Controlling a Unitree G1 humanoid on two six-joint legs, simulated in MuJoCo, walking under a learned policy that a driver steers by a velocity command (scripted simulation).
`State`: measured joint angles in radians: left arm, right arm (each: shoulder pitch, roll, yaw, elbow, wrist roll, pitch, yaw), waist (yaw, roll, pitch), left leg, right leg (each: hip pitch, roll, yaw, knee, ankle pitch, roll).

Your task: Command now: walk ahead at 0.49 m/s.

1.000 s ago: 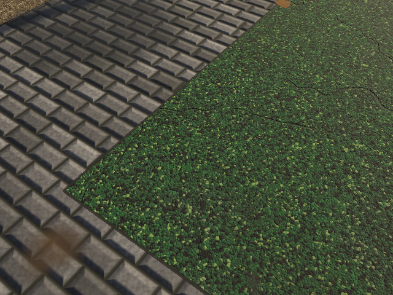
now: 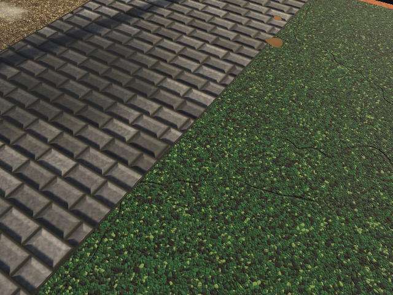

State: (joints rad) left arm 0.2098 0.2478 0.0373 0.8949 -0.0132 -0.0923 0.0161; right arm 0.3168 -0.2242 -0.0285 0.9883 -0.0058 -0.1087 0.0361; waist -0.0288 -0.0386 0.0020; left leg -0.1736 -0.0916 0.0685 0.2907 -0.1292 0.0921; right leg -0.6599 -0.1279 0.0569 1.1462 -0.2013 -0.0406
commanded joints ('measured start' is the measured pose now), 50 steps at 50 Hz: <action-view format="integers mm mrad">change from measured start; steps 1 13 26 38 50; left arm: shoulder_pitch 35 -184 86 246 99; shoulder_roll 46 81 108 138 98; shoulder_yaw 14 18 32 43 40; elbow -43 -133 -4 85 14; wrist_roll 13 -8 19 -3 -7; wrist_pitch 4 -30 -33 6 -18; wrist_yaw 7 -49 -41 -5 -5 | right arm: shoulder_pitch -38 90 -51 -411 -122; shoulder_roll -130 -189 -92 -72 -96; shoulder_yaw -20 -41 -31 -19 -37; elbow -53 -4 -98 -219 -120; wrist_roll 1 27 15 27 -4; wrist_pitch -18 32 32 8 -7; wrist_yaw -20 -41 -44 -1 1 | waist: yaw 47 10 10 98 32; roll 77 113 -18 -24 99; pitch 55 45 3 99 -61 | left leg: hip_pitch -104 196 -519 -557 57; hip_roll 277 346 240 182 335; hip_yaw -204 -183 -124 -80 -351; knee -205 -12 756 261 -84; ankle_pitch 84 222 -1 163 79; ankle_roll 171 85 -58 -41 133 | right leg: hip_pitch -25 134 508 729 48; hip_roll -42 70 -90 -130 -15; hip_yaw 1 -71 90 14 27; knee -139 -646 -1013 -981 58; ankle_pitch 158 113 301 264 -76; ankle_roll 27 -28 -190 -147 -21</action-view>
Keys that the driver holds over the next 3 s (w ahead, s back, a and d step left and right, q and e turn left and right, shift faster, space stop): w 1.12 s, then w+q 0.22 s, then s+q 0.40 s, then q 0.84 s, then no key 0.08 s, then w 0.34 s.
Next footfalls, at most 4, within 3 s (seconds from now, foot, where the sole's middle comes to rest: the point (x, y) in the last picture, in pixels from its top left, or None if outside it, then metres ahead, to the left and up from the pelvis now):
0.30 right None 0.34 -0.17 -0.78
0.86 left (178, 258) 0.65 0.07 -0.78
1.42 right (231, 185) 0.97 -0.15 -0.78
1.86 left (175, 214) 0.84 0.09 -0.78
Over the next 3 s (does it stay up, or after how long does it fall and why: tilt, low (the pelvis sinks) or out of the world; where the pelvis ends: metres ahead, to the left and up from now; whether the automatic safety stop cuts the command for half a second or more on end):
stays up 0.79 0.02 0.00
